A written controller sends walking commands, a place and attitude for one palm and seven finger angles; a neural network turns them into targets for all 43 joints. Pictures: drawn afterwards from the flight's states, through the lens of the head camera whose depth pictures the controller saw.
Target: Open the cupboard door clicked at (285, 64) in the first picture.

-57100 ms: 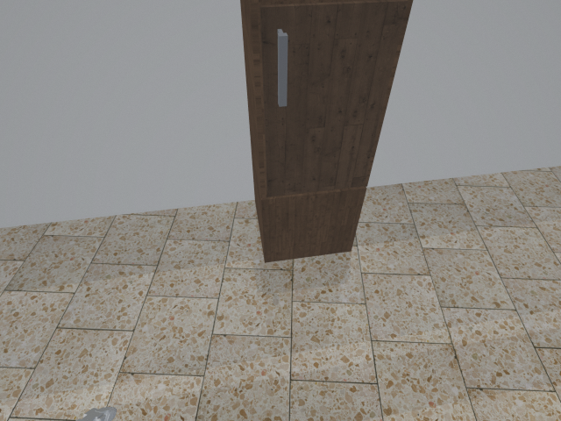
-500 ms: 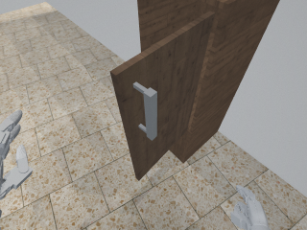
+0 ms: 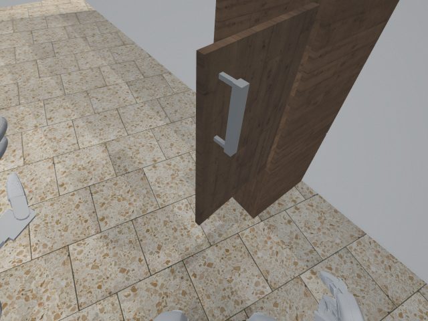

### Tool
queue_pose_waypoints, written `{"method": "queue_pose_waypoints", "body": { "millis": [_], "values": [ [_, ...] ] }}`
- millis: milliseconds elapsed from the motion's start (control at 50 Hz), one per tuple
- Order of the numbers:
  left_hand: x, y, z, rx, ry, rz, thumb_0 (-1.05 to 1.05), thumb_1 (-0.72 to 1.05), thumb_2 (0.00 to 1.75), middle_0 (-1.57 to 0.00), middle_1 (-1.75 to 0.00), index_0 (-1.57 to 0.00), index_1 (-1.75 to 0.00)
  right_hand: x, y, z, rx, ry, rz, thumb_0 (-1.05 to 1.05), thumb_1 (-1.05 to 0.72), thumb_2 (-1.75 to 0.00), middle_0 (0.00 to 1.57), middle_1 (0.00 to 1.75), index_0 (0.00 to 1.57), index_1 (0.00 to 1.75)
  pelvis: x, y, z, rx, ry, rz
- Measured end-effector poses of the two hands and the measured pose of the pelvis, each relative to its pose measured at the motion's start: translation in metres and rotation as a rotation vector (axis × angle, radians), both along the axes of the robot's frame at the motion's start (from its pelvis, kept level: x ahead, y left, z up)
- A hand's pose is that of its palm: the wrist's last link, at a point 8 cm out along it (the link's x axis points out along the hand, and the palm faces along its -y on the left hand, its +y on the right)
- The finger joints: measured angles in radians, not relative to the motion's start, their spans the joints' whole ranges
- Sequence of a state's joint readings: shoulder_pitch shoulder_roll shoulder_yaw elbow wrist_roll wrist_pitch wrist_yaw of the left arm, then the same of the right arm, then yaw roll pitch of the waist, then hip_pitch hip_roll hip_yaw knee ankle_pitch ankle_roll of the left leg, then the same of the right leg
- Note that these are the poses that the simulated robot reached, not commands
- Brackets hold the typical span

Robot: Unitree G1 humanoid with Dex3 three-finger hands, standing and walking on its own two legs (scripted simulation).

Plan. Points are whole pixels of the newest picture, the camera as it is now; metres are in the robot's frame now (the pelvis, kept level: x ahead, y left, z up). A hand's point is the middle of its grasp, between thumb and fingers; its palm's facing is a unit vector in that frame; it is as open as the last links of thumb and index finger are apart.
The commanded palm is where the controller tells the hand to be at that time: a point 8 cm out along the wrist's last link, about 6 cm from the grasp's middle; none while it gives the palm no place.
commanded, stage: step back with the hand held close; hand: left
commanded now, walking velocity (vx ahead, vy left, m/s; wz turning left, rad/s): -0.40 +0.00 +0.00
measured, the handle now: (227, 117) +0.46 +0.01 +0.14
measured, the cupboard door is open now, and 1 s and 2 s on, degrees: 96 96 96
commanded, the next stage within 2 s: stop stepping back and stand still in 0.24 s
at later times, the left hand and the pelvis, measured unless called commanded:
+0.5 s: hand (16, 312) +0.10 +0.21 +0.19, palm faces +0.26 -0.80 -0.55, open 7.4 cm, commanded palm +0.05 +0.26 +0.20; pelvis -0.11 -0.03 +0.02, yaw -5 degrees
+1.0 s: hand out of the picture +0.02 +0.23 +0.19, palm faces +0.39 -0.77 -0.51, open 7.4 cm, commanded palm -0.03 +0.26 +0.20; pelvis -0.19 -0.03 +0.02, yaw -4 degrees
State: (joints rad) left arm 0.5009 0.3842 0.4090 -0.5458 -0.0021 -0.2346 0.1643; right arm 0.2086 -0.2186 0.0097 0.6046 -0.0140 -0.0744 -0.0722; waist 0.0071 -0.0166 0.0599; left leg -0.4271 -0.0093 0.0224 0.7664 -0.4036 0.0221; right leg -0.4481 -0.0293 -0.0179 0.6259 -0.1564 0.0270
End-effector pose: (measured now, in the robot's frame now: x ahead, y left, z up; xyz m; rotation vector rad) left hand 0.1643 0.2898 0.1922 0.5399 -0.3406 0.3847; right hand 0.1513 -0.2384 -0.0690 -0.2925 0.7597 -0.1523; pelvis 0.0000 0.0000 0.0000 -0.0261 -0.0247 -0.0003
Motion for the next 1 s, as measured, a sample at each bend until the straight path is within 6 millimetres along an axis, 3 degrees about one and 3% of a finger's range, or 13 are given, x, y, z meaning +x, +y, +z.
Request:
{"method": "queue_pose_waypoints", "body": {
  "millis": [80,160,280,420,480,560,660,760,860,940,1000],
  "values": [
    [-0.006,0.01,0.003,0.024,-0.004,-0.017,0.01,0.88,0.9,-0.21,-0.3,-0.21,-0.31,-0.022,0.005,0.003,-0.025,0.006,-0.022,0.02,-0.9,-0.9,0.21,0.3,0.21,0.3,-0.018,0.006,0.003,-0.021,-0.005,0.005],
    [-0.019,0.016,0.021,0.048,0.002,-0.009,0.01,0.88,0.9,-0.21,-0.3,-0.21,-0.31,-0.044,0.015,0.014,0.014,0.014,-0.034,0.02,-0.9,-0.9,0.21,0.3,0.21,0.3,-0.029,0.004,0.018,-0.047,0.025,-0.004],
    [-0.041,-0.001,0.027,0.003,0.034,-0.053,0.01,0.89,0.9,-0.21,-0.3,-0.2,-0.31,-0.065,0.015,0.026,0.044,-0.012,-0.02,0.02,-0.9,-0.9,0.21,0.3,0.21,0.3,-0.053,-0.003,0.028,-0.05,0.079,-0.046],
    [-0.073,-0.037,0.015,0.056,0.112,-0.122,0.01,0.89,0.9,-0.21,-0.3,-0.2,-0.31,-0.087,-0.011,0.013,0.069,-0.067,-0.004,0.01,-0.9,-0.9,0.21,0.3,0.21,0.31,-0.105,-0.026,0.013,0.022,0.107,-0.077],
    [-0.091,-0.044,0.019,0.073,0.145,-0.134,0.01,0.88,0.9,-0.21,-0.3,-0.21,-0.31,-0.109,-0.025,0.01,0.062,-0.024,-0.034,0.01,-0.9,-0.9,0.21,0.3,0.21,0.3,-0.113,-0.029,0.017,0.023,0.095,-0.085],
    [-0.108,-0.035,0.02,0.08,0.147,-0.077,0.01,0.88,0.9,-0.22,-0.3,-0.21,-0.31,-0.136,-0.041,0.014,0.035,0.013,-0.085,0.02,-0.9,-0.9,0.21,0.3,0.21,0.3,-0.112,-0.032,0.022,0.055,0.092,-0.081],
    [-0.112,-0.016,0.003,-0.014,0.112,0.007,0.01,0.88,0.9,-0.21,-0.3,-0.21,-0.31,-0.156,-0.053,0.009,-0.018,0.01,-0.114,0.02,-0.9,-0.9,0.21,0.3,0.21,0.3,-0.119,-0.022,0.015,0.049,0.072,-0.051],
    [-0.122,-0.026,0.004,-0.021,0.108,-0.038,0.01,0.88,0.9,-0.21,-0.3,-0.21,-0.31,-0.174,-0.043,0.017,0.016,-0.056,-0.107,0.02,-0.91,-0.9,0.2,0.3,0.2,0.3,-0.144,-0.021,0.017,0.054,0.012,-0.052],
    [-0.153,-0.04,0.021,0.079,0.09,-0.085,0.01,0.88,0.9,-0.21,-0.3,-0.21,-0.31,-0.193,-0.03,0.014,0.079,-0.091,-0.087,0.02,-0.9,-0.9,0.2,0.3,0.2,0.3,-0.167,-0.029,0.016,0.053,-0.016,-0.053],
    [-0.178,-0.037,0.027,0.091,0.095,-0.044,0.01,0.88,0.9,-0.21,-0.3,-0.21,-0.31,-0.209,-0.027,0.004,0.105,-0.036,-0.082,0.02,-0.9,-0.9,0.21,0.3,0.21,0.3,-0.179,-0.03,0.019,0.035,-0.006,-0.06],
    [-0.189,-0.029,0.02,0.045,0.107,0.004,0.01,0.88,0.9,-0.21,-0.3,-0.21,-0.31,-0.222,-0.027,0.002,0.096,0.013,-0.085,0.02,-0.9,-0.9,0.21,0.3,0.21,0.3,-0.186,-0.029,0.025,0.046,0.004,-0.067]
  ]
}}
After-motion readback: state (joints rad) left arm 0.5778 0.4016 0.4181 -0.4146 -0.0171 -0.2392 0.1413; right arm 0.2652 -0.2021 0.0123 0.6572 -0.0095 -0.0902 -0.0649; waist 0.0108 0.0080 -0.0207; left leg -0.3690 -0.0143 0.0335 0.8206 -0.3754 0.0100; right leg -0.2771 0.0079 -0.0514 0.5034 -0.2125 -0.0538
